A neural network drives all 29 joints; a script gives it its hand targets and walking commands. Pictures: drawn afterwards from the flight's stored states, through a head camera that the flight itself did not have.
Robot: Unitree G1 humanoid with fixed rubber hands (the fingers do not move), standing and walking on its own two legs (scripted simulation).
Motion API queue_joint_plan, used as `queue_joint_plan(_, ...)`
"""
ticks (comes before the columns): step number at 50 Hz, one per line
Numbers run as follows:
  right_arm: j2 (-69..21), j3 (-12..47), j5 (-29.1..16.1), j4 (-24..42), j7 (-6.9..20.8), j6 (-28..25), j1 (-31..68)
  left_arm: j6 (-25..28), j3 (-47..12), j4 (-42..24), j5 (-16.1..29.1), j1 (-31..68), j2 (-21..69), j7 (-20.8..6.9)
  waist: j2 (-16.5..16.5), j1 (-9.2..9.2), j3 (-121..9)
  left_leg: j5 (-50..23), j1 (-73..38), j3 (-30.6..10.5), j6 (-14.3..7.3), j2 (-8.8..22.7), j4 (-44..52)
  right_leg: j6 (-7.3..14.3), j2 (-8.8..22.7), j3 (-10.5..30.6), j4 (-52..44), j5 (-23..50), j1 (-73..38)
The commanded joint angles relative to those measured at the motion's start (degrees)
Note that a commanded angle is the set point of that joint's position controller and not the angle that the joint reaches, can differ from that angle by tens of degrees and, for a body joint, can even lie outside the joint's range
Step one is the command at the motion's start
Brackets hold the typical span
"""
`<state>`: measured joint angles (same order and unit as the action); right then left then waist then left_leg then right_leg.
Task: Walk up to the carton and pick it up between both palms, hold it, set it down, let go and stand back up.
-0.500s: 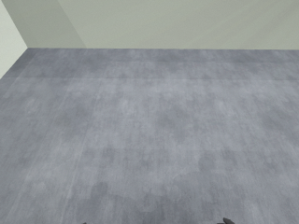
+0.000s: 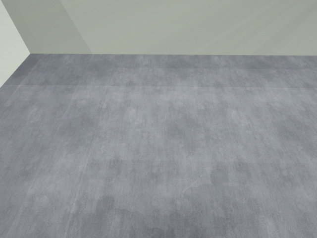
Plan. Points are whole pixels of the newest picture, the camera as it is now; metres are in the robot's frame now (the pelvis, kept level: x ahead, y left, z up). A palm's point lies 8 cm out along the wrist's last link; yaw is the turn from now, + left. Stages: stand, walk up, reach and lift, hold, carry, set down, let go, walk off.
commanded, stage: stand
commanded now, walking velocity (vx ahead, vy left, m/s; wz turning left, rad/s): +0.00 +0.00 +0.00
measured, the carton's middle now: out of the picture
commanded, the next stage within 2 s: walk up in 1.18 s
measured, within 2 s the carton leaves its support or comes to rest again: neither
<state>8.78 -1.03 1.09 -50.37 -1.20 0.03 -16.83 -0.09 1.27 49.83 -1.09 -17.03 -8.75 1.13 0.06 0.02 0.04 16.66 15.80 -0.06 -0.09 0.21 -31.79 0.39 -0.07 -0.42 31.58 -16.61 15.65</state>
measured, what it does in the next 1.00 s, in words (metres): stands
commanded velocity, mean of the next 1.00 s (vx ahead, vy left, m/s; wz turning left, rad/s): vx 0.00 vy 0.00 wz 0.00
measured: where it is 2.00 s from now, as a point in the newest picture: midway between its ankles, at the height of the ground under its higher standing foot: outside the picture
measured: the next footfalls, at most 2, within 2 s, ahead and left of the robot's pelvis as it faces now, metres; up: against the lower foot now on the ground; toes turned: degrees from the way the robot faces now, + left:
right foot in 1.70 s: +0.02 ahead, -0.15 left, +0.00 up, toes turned -23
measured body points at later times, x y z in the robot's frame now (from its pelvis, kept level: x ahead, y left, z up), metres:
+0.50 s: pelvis +0.00 +0.00 +0.01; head +0.01 +0.00 +0.46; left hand +0.01 +0.21 -0.15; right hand -0.01 -0.21 -0.15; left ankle +0.00 +0.12 -0.73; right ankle +0.00 -0.12 -0.73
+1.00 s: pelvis -0.01 +0.00 +0.01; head +0.00 +0.00 +0.46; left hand -0.03 +0.20 -0.16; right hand -0.04 -0.20 -0.16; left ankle +0.00 +0.12 -0.73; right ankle +0.00 -0.12 -0.73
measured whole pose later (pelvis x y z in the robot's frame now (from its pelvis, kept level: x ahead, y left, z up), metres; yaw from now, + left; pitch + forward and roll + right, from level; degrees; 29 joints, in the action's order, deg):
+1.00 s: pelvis -0.01 +0.00 +0.01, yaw -1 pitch -1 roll +0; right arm 5.5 -0.6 0.8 -67.3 -2.2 0.0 -17.7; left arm 0.2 0.2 64.5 -0.6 -18.9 -5.4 2.3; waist -0.1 0.3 1.2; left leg 13.3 10.9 0.6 0.2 0.5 -25.6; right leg 0.4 -0.3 0.2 25.8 -13.2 11.2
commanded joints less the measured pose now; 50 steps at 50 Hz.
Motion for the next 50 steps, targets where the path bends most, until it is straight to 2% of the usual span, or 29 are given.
queue_joint_plan(1, 5.64, -1.7, -0.11, 0.99, -0.53, -1.25, -2.02, 1.37, 1.62, -0.99, 0.1, -1.96, -5.55, 0.56, 0.04, 0.0, 0.04, -7.84, -1.11, -4.05, -2.4, 3.33, 6.42, 2.38, 3.66, 4.56, -6.46, 7.79, -0.91)
queue_joint_plan(8, 4.91, -1.77, -0.17, -3.4, -0.69, -0.74, -2.79, 1.36, 1.35, 2.19, 0.13, -2.76, -5.34, 0.87, 0.02, 0.41, 1.25, -8.96, -2.56, -3.35, -1.67, 3.28, 7.62, 2.38, 3.88, 5.14, -7.85, 8.25, -1.73)
queue_joint_plan(27, 2.84, -0.99, -0.26, -12.51, -0.98, -0.59, -4.42, 1.03, 0.27, 9.81, 0.4, -4.79, -2.58, 1.23, -0.19, 0.23, 3.6, -7.91, -3.47, -3.24, -1.46, 3.71, 10.29, 1.83, 3.72, 4.91, -10.03, 6.78, -2.87)
queue_joint_plan(50, 0.93, -0.05, -0.3, -16.71, -1.2, -0.31, -5.61, 0.72, -0.44, 13.98, 0.48, -6.02, -1.0, 1.44, -0.14, 0.31, 5.61, -5.56, -2.37, -2.92, -1.16, 3.64, 11.21, 1.67, 3.73, 5.25, -11.63, 3.56, -1.63)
